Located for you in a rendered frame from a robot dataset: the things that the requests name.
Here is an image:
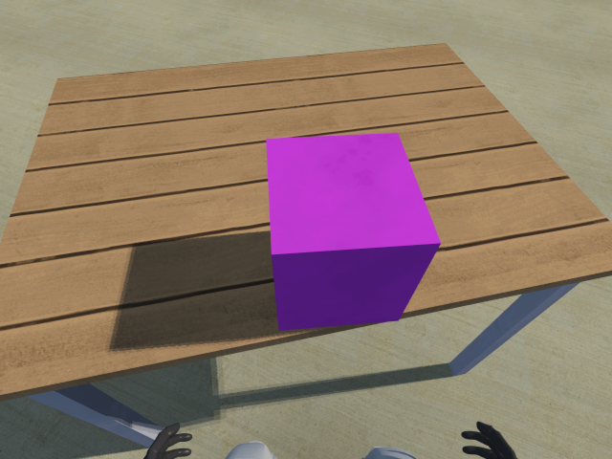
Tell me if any table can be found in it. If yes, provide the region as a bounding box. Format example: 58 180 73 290
0 43 612 448

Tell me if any carton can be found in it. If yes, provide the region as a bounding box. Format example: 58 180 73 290
266 133 441 331

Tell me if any robot right hand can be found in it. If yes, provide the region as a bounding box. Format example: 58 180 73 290
461 422 517 459

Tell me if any robot left hand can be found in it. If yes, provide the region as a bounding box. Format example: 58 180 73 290
143 423 192 459

